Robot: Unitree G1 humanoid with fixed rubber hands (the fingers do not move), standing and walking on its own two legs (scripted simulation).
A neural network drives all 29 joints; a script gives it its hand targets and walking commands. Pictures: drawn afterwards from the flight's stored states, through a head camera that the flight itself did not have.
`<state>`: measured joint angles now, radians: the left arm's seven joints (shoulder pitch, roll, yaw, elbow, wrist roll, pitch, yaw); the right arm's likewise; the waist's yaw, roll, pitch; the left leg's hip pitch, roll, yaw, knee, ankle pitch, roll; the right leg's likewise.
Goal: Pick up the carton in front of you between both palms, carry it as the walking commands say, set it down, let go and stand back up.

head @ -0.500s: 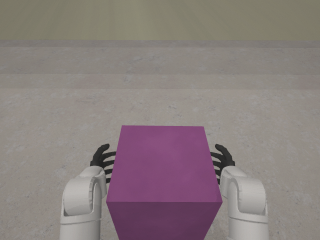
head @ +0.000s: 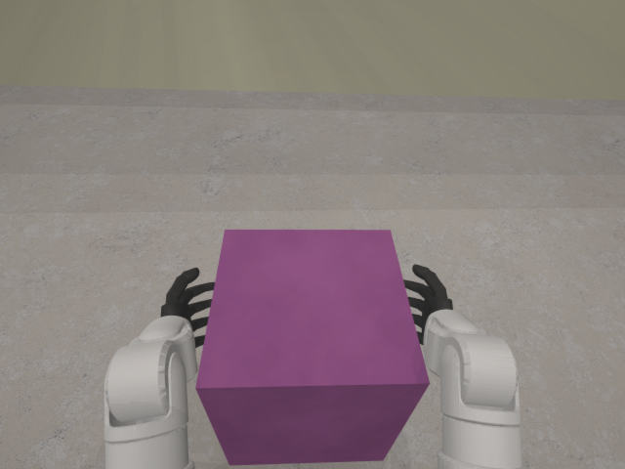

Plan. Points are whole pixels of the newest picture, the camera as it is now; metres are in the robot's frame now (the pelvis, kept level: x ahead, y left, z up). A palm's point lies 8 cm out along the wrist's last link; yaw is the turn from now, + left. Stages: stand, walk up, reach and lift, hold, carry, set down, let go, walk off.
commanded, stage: carry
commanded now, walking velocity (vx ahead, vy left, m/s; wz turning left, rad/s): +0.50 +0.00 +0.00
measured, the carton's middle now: (307, 350) +0.27 +0.00 +0.01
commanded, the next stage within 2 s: none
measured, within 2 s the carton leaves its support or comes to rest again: neither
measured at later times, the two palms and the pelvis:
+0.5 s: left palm (219, 176) +0.54 +0.14 +0.08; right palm (397, 181) +0.55 -0.16 +0.07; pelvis +0.28 -0.02 +0.01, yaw +3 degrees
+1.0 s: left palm (203, 144) +0.62 +0.17 +0.09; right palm (372, 144) +0.63 -0.13 +0.09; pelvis +0.36 +0.01 +0.00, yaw +3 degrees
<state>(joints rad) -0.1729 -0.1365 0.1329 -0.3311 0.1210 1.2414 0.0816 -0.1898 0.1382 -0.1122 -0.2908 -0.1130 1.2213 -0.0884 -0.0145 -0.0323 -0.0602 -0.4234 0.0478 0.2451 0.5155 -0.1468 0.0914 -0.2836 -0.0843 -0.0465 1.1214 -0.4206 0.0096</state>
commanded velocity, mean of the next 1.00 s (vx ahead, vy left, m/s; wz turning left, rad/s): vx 0.04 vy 0.00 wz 0.00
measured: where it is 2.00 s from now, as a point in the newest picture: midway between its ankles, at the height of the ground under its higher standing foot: (289, 459)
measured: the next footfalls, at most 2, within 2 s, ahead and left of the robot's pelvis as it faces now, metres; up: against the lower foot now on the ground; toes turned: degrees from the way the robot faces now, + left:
right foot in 0.36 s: +0.40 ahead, -0.08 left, +0.00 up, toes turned +11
left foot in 0.56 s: +0.30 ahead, +0.12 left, +0.00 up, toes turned +5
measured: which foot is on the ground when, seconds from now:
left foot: down 0.00-0.40, up 0.42-0.54, down 0.56-1.00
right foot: up 0.00-0.34, down 0.36-1.00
